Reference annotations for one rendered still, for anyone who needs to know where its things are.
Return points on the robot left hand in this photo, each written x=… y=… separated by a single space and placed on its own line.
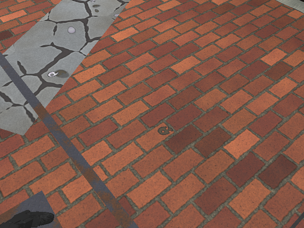
x=27 y=219

